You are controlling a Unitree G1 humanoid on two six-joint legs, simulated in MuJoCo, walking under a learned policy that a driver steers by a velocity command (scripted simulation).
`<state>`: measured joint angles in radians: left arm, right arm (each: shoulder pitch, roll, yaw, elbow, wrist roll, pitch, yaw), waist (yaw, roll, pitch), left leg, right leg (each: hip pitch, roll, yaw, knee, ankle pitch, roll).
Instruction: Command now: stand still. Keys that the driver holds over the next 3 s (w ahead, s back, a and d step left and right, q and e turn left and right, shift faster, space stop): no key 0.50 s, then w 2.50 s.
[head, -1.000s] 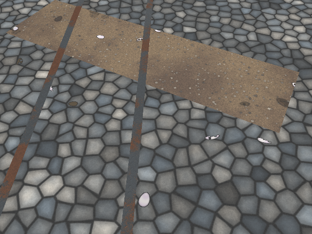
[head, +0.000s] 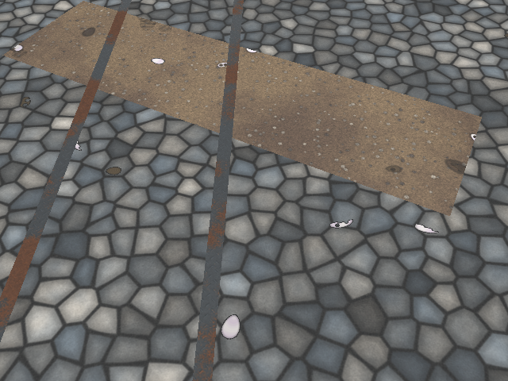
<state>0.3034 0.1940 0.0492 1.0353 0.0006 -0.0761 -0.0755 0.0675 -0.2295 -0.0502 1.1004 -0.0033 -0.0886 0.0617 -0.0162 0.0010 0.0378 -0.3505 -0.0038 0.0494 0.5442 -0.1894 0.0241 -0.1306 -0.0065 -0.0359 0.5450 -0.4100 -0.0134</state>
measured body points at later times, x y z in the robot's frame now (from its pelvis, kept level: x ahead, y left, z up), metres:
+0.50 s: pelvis +0.00 +0.00 +0.00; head +0.02 +0.00 +0.45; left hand +0.01 +0.24 -0.15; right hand +0.10 -0.25 -0.14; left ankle +0.06 +0.11 -0.73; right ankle -0.07 -0.11 -0.73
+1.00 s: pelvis +0.14 +0.04 +0.01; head +0.14 +0.04 +0.46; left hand +0.23 +0.26 -0.13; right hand +0.04 -0.15 -0.14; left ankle +0.07 +0.11 -0.73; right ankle +0.22 -0.13 -0.67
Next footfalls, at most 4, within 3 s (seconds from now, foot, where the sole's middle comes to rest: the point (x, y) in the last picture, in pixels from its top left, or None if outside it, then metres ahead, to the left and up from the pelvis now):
1.38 right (325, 377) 0.54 -0.17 -0.89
1.82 left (241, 291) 0.81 0.07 -0.89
2.40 right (310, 212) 1.12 -0.18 -0.89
2.96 left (247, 151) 1.44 0.04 -0.89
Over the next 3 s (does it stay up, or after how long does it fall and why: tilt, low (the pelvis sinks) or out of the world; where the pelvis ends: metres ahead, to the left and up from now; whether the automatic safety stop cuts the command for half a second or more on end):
stays up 1.29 -0.06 -0.13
